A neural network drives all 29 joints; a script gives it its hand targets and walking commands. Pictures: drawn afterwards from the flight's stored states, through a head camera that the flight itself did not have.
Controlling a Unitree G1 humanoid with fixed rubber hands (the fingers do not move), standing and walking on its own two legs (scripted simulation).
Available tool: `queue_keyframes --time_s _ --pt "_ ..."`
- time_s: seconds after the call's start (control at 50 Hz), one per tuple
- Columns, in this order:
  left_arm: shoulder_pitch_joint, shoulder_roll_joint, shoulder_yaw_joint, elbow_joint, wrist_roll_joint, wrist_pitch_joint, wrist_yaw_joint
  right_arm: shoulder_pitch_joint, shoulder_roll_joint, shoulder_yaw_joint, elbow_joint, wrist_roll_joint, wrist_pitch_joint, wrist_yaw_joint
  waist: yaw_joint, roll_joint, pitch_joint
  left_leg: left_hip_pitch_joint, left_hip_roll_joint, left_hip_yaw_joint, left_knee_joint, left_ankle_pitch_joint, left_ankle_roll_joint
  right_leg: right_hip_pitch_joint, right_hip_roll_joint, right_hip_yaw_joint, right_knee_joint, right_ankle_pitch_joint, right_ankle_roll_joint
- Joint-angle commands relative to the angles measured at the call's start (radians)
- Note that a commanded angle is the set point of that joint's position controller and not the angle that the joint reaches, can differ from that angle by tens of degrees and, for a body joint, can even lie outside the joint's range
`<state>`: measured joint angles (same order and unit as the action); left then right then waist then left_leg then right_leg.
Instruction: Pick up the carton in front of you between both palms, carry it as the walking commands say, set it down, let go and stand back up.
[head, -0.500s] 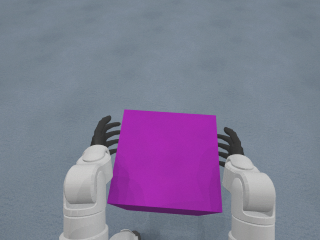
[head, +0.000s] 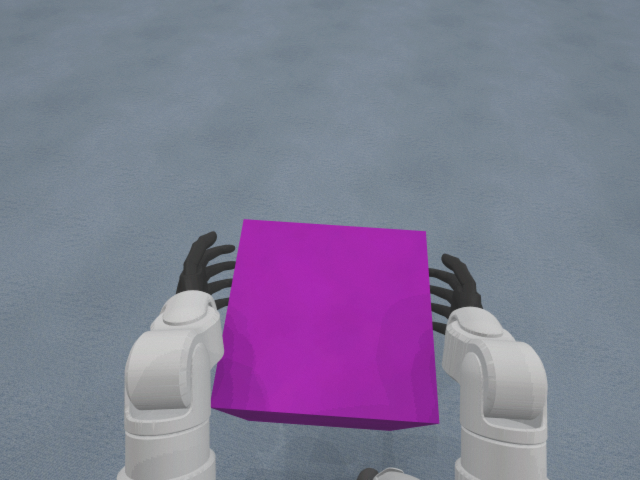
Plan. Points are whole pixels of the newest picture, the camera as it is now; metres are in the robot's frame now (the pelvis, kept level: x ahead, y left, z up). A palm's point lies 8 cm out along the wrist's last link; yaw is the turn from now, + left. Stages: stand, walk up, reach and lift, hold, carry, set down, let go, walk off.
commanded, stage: carry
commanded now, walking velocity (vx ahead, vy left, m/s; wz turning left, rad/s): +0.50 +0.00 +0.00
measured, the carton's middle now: (325, 338) +0.29 +0.01 +0.00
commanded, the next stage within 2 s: none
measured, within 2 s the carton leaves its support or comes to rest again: neither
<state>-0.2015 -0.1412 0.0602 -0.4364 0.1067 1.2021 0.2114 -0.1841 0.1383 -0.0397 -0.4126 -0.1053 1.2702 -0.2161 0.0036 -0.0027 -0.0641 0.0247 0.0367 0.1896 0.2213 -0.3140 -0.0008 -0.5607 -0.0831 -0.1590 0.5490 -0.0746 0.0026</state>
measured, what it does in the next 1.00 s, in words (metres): walks ahead: right foot, then left foot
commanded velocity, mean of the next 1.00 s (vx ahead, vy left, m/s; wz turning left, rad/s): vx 0.03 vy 0.00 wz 0.00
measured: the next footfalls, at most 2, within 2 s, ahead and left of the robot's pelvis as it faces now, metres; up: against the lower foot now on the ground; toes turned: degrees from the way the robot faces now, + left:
right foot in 0.06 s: +0.27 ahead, -0.11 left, +0.00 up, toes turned -10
left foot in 0.46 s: +0.40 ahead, +0.10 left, +0.00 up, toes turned -20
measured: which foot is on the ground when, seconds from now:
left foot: down 0.00-0.10, up 0.12-0.44, down 0.46-1.00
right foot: up 0.00-0.04, down 0.06-1.00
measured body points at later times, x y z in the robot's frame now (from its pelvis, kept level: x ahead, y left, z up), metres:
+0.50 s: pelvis +0.28 -0.01 -0.01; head +0.30 -0.01 +0.44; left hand +0.58 +0.14 +0.10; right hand +0.57 -0.16 +0.09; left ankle +0.36 +0.08 -0.74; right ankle +0.19 -0.11 -0.74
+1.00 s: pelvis +0.35 -0.02 -0.01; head +0.36 -0.02 +0.44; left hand +0.65 +0.12 +0.09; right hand +0.63 -0.18 +0.07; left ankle +0.37 +0.09 -0.74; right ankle +0.23 -0.11 -0.73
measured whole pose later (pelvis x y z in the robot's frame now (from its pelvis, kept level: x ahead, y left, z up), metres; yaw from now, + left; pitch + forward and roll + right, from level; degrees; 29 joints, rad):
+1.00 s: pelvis +0.35 -0.02 -0.01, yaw -1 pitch +5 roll +1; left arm -0.23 -0.15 0.08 -0.34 0.12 1.21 0.19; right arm -0.21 0.14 -0.05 -0.33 -0.12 1.28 -0.25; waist 0.00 -0.01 -0.09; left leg -0.36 0.05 0.18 0.54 -0.23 0.02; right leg -0.13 -0.06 -0.15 0.51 -0.40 0.02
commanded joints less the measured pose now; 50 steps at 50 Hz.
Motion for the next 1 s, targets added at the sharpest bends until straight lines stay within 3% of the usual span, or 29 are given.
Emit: queue_keyframes --time_s 0.0,0.02,0.04,0.06,0.08,0.1,0.12,0.14,0.16,0.18,0.2,0.26,0.34,0.38,0.42,0.44,0.46,0.48,0.5,0.52,0.54,0.58,0.6,0.64,0.68,0.78,0.82,0.9,0.98 --pt "-0.293 -0.996 -0.646 0.032 -0.409 0.055 -0.288 -0.442 0.933 0.609 -0.124 0.401 -0.033 0.281 -0.015 0.169 -0.166 0.124 0.203 -0.031 0.082 0.700 0.074 0.105 0.048 -0.063 -0.079 0.035 -0.028" --pt "-0.288 -0.991 -0.640 0.045 -0.409 0.060 -0.292 -0.448 0.926 0.611 -0.123 0.400 -0.027 0.280 -0.001 0.147 -0.196 0.087 0.177 0.018 0.200 0.750 0.051 0.243 0.087 -0.105 -0.130 0.043 -0.031" --pt "-0.280 -0.981 -0.628 0.060 -0.408 0.064 -0.296 -0.451 0.918 0.615 -0.125 0.400 -0.022 0.279 0.009 0.103 -0.252 -0.006 0.137 0.057 0.365 0.715 0.026 0.438 0.112 -0.126 -0.134 -0.014 -0.037" --pt "-0.270 -0.972 -0.618 0.067 -0.403 0.067 -0.298 -0.475 0.905 0.614 -0.128 0.403 -0.017 0.280 0.032 -0.009 -0.314 -0.169 0.106 0.049 0.595 0.441 0.005 0.618 -0.051 0.088 -0.164 -0.110 -0.051" --pt "-0.276 -0.963 -0.609 0.109 -0.394 0.061 -0.301 -0.503 0.915 0.630 -0.148 0.414 -0.007 0.281 0.031 -0.274 -0.378 -0.498 -0.026 -0.007 0.888 0.107 -0.040 0.837 -0.313 0.559 -0.246 -0.105 -0.206" --pt "-0.262 -0.991 -0.611 0.112 -0.399 0.056 -0.303 -0.513 0.931 0.638 -0.127 0.422 -0.008 0.287 0.028 -0.284 -0.339 -0.639 -0.056 -0.115 1.035 -0.170 -0.026 0.836 -0.342 0.615 -0.293 0.191 -0.251" --pt "-0.275 -1.020 -0.610 0.097 -0.402 0.048 -0.307 -0.519 0.968 0.644 -0.110 0.431 -0.019 0.292 0.025 -0.215 -0.335 -0.665 -0.002 -0.172 1.089 -0.178 0.003 0.811 -0.326 0.476 -0.236 0.451 -0.241" --pt "-0.294 -1.060 -0.607 0.089 -0.406 0.036 -0.311 -0.529 0.997 0.642 -0.104 0.436 -0.032 0.296 0.023 -0.118 -0.347 -0.657 0.035 -0.187 1.055 -0.139 0.016 0.776 -0.298 0.369 -0.201 0.585 -0.208" --pt "-0.307 -1.090 -0.612 0.078 -0.409 0.025 -0.314 -0.534 1.036 0.649 -0.097 0.441 -0.045 0.298 0.020 -0.052 -0.336 -0.636 0.060 -0.185 0.972 -0.087 0.015 0.727 -0.275 0.287 -0.216 0.597 -0.170" --pt "-0.324 -1.116 -0.618 0.067 -0.415 0.014 -0.316 -0.539 1.063 0.654 -0.100 0.443 -0.059 0.297 0.014 -0.069 -0.340 -0.594 0.076 -0.177 0.875 -0.043 0.011 0.692 -0.248 0.221 -0.237 0.568 -0.128" --pt "-0.333 -1.129 -0.617 0.057 -0.418 0.003 -0.319 -0.537 1.082 0.656 -0.104 0.440 -0.071 0.293 0.012 -0.097 -0.348 -0.562 0.062 -0.147 0.799 -0.017 0.003 0.680 -0.225 0.176 -0.248 0.567 -0.114" --pt "-0.309 -1.129 -0.614 0.042 -0.415 -0.012 -0.325 -0.501 1.103 0.661 -0.114 0.422 -0.094 0.276 0.005 -0.132 -0.354 -0.508 0.025 -0.091 0.600 0.019 -0.021 0.663 -0.196 0.071 -0.246 0.663 -0.127" --pt "-0.271 -1.085 -0.607 0.010 -0.402 -0.011 -0.317 -0.498 1.069 0.679 -0.176 0.427 -0.090 0.263 0.011 -0.177 -0.335 -0.442 -0.014 -0.036 0.371 0.189 -0.023 0.655 -0.155 -0.016 -0.206 0.707 -0.110" --pt "-0.248 -1.053 -0.600 0.008 -0.386 0.000 -0.308 -0.491 1.035 0.681 -0.186 0.433 -0.072 0.264 0.016 -0.168 -0.326 -0.392 -0.019 -0.017 0.278 0.293 -0.020 0.648 -0.133 -0.030 -0.162 0.609 -0.094" --pt "-0.239 -1.022 -0.599 0.024 -0.374 0.017 -0.303 -0.468 1.004 0.675 -0.168 0.431 -0.050 0.272 0.002 -0.111 -0.301 -0.254 -0.008 0.002 0.073 0.504 -0.020 0.588 -0.101 -0.051 -0.066 0.464 -0.050" --pt "-0.241 -1.006 -0.602 0.038 -0.371 0.026 -0.302 -0.462 0.986 0.667 -0.154 0.430 -0.037 0.278 0.000 -0.080 -0.305 -0.120 0.047 -0.039 0.070 0.624 -0.014 0.497 -0.091 -0.036 -0.030 0.335 -0.020" --pt "-0.246 -0.988 -0.605 0.047 -0.371 0.037 -0.301 -0.463 0.961 0.653 -0.133 0.426 -0.027 0.284 0.007 0.020 -0.348 0.044 0.187 -0.158 0.205 1.076 0.027 0.375 -0.053 -0.023 0.043 0.096 0.017" --pt "-0.257 -0.974 -0.617 0.042 -0.374 0.050 -0.300 -0.445 0.953 0.640 -0.085 0.418 -0.025 0.287 -0.005 0.130 -0.407 0.185 0.282 -0.248 0.278 1.247 0.127 0.268 -0.028 0.039 0.054 -0.163 0.036" --pt "-0.273 -0.969 -0.629 0.044 -0.380 0.059 -0.304 -0.412 0.964 0.627 -0.049 0.414 -0.028 0.291 -0.012 0.188 -0.414 0.190 0.304 -0.288 0.254 1.221 0.166 0.228 -0.005 0.050 0.052 -0.319 0.037" --pt "-0.300 -0.987 -0.640 0.058 -0.388 0.061 -0.309 -0.415 0.982 0.614 -0.032 0.410 -0.031 0.294 -0.009 0.193 -0.403 0.181 0.290 -0.280 0.234 1.170 0.165 0.220 0.001 0.071 0.007 -0.380 0.033" --pt "-0.321 -1.010 -0.648 0.064 -0.400 0.059 -0.313 -0.429 1.005 0.607 -0.026 0.409 -0.035 0.297 -0.005 0.175 -0.389 0.151 0.262 -0.248 0.230 1.112 0.145 0.254 0.001 0.076 -0.080 -0.358 0.029" --pt "-0.358 -1.046 -0.659 0.060 -0.423 0.051 -0.321 -0.453 1.038 0.599 -0.026 0.404 -0.047 0.298 -0.005 0.155 -0.393 0.053 0.196 -0.178 0.234 0.849 0.080 0.383 -0.017 0.068 -0.198 -0.176 0.030" --pt "-0.378 -1.062 -0.659 0.058 -0.430 0.046 -0.322 -0.487 1.047 0.600 -0.041 0.407 -0.054 0.297 -0.003 0.096 -0.382 0.005 0.173 -0.149 0.256 0.777 0.067 0.412 -0.046 0.081 -0.158 -0.028 0.031" --pt "-0.382 -1.064 -0.649 0.064 -0.435 0.043 -0.320 -0.513 1.055 0.601 -0.047 0.413 -0.061 0.291 -0.005 0.024 -0.381 -0.077 0.146 -0.124 0.304 0.776 0.061 0.465 -0.070 0.085 -0.071 0.227 0.029" --pt "-0.355 -1.065 -0.635 0.084 -0.428 0.041 -0.315 -0.516 1.051 0.602 -0.048 0.411 -0.062 0.284 -0.002 -0.001 -0.388 -0.086 0.137 -0.114 0.334 0.847 0.066 0.459 -0.072 0.083 -0.039 0.328 0.029" --pt "-0.326 -1.076 -0.619 0.093 -0.408 0.036 -0.307 -0.517 1.049 0.619 -0.061 0.420 -0.058 0.280 0.002 0.012 -0.391 -0.066 0.141 -0.118 0.346 0.947 0.079 0.438 -0.048 0.067 -0.051 0.258 0.037" --pt "-0.325 -1.074 -0.616 0.089 -0.405 0.034 -0.306 -0.520 1.047 0.623 -0.064 0.423 -0.057 0.280 0.002 0.006 -0.377 -0.095 0.131 -0.114 0.348 0.883 0.074 0.464 -0.051 0.066 -0.071 0.299 0.034" --pt "-0.314 -1.064 -0.611 0.090 -0.399 0.033 -0.306 -0.513 1.039 0.628 -0.065 0.424 -0.053 0.279 0.002 -0.047 -0.359 -0.196 0.092 -0.078 0.354 0.668 0.043 0.542 -0.085 0.071 -0.034 0.546 0.018" --pt "-0.320 -1.059 -0.612 0.083 -0.398 0.032 -0.307 -0.520 1.034 0.635 -0.068 0.429 -0.050 0.282 0.003 -0.037 -0.341 -0.176 0.094 -0.074 0.350 0.687 0.037 0.510 -0.080 0.060 -0.026 0.512 0.014"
